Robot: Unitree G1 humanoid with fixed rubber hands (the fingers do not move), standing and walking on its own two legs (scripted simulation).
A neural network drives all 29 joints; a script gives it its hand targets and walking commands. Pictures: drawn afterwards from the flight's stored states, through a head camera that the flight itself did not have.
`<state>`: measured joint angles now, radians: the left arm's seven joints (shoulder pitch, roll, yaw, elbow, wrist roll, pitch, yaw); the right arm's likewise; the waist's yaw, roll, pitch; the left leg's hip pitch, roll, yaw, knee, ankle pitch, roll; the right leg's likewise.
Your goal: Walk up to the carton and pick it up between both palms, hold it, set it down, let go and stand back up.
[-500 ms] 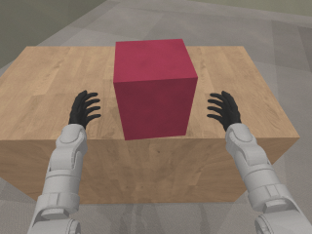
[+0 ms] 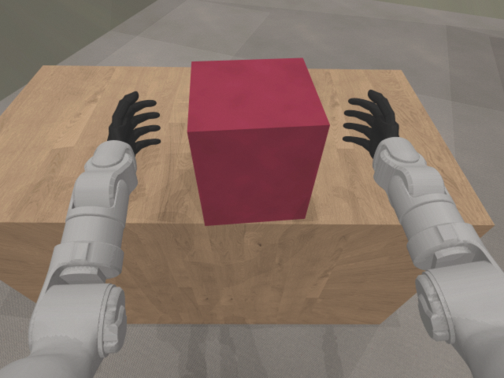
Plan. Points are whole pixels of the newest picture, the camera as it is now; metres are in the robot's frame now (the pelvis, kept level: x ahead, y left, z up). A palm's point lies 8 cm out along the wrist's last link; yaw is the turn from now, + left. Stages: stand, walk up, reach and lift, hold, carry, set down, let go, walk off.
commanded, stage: reach and lift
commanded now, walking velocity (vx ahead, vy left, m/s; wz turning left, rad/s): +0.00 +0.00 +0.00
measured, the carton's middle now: (251, 145) +0.52 +0.05 +0.06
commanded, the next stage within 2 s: none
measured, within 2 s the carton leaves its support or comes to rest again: neither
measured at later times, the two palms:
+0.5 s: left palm (123, 98) +0.46 +0.24 +0.20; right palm (385, 93) +0.49 -0.15 +0.21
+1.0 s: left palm (122, 79) +0.48 +0.24 +0.22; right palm (382, 75) +0.50 -0.15 +0.23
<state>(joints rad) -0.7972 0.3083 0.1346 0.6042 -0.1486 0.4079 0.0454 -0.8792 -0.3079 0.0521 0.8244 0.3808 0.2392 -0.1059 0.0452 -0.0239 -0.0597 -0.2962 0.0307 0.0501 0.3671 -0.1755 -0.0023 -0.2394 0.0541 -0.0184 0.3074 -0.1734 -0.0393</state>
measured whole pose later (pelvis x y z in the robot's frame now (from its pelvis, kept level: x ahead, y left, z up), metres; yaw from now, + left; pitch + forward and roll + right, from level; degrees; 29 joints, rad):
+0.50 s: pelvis +0.00 -0.01 +0.00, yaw +0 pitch +14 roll -1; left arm -1.17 0.40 0.04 1.04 -0.24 0.30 0.07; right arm -1.23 -0.34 0.03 1.13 0.38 0.25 -0.08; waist 0.04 -0.02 -0.17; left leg -0.47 0.04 0.04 0.39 -0.17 -0.01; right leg -0.41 0.06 -0.03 0.33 -0.17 -0.05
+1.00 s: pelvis +0.00 -0.01 -0.01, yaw +1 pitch +19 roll +0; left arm -1.46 0.45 -0.07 1.45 -0.31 0.16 0.04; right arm -1.44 -0.32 0.04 1.36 0.37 0.23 -0.08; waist 0.00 -0.06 -0.21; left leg -0.56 0.04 0.02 0.38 -0.14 -0.02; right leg -0.51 0.06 -0.04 0.34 -0.16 -0.05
